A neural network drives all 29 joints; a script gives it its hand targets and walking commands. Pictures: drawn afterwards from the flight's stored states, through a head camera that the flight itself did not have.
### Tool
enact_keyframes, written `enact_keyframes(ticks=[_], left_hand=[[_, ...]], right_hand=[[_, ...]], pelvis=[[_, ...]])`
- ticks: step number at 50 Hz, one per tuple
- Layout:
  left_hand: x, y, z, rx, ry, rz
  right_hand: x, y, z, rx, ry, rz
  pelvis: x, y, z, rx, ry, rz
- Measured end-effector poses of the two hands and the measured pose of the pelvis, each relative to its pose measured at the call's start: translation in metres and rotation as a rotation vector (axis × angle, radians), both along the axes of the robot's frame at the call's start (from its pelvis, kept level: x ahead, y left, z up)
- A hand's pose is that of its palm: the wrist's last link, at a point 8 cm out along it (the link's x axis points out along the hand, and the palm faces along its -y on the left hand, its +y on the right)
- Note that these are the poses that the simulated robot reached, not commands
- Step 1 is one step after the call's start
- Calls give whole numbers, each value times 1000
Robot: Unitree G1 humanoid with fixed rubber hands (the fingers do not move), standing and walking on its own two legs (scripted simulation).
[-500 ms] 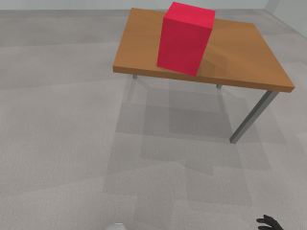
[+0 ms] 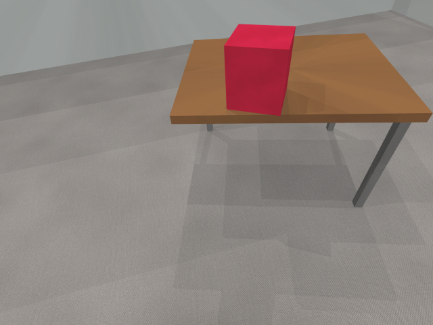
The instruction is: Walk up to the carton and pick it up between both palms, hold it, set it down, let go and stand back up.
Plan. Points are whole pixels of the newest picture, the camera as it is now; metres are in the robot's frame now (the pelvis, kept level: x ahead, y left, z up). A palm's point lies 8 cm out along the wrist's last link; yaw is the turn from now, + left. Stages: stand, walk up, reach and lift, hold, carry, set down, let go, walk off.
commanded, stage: walk up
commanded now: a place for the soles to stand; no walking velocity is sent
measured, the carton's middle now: (259, 69) +0.99 -0.08 +0.00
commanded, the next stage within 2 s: none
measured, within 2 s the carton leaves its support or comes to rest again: neither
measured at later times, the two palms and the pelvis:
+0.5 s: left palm out of the picture +0.14 +0.31 -0.11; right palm out of the picture +0.10 -0.36 -0.07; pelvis +0.04 +0.00 -0.01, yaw +2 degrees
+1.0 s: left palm out of the picture +0.14 +0.32 -0.10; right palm out of the picture +0.17 -0.32 -0.08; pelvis +0.06 +0.00 +0.01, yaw +5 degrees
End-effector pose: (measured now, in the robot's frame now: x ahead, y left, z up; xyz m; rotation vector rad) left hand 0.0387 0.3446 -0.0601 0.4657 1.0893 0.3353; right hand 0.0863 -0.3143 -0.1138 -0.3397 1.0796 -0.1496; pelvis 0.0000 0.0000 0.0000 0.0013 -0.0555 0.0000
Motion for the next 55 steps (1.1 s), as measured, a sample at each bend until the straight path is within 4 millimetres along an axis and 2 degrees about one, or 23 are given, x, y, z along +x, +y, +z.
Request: enact_keyframes(ticks=[4, 9, 11, 15, 18, 22, 26, 29, 34, 38, 43, 50, 55], left_hand=[[14, 10, -2, -18, -25, -13], [22, 23, -29, -79, -9, 0], [29, 16, -38, -118, 3, 1], [60, 0, -42, -183, -38, -37], [79, -9, -45, -204, -55, -68], [93, -23, -50, -205, -36, -80], [97, -33, -53, -162, -25, -62], [95, -37, -42, -138, -40, -43], [91, -21, -23, -88, -62, -1], [93, -11, -23, -84, -59, 10], [104, -19, -29, -142, -65, 14], [105, -26, -43, -185, -37, 36], [100, -28, -45, -189, 7, 64]], right_hand=[[-15, 2, 6, -28, 68, 16], [-18, -1, 26, -120, 76, 9], [-21, -7, 39, -164, 61, -10], [-25, -20, 65, -226, 61, -36], [-22, -28, 73, -249, 61, -37], [-7, -38, 62, -237, 54, -35], [21, -43, 31, -182, 24, -29], [39, -28, 12, -116, 16, 2], [50, -6, -1, -53, 42, 54], [43, -4, 0, -66, 64, 42], [43, -7, 17, -94, 87, 35], [82, -8, 35, -122, 36, 52], [116, -4, 38, -113, 6, 70]], pelvis=[[-1, 5, 1, -10, 25, 33], [5, 17, -3, 20, 12, 43], [12, 20, -1, 9, 16, 39], [22, 18, 7, -20, 6, 55], [26, 13, 7, -14, -2, 53], [33, 5, 1, 1, -7, 45], [41, -7, -13, -2, -10, 35], [43, -11, -12, -18, -12, 61], [45, -10, -8, -3, 2, 80], [45, -6, -7, 12, -5, 71], [52, -2, 2, -2, 14, 77], [63, -3, 6, -2, 17, 81], [75, -5, 8, -6, 27, 82]])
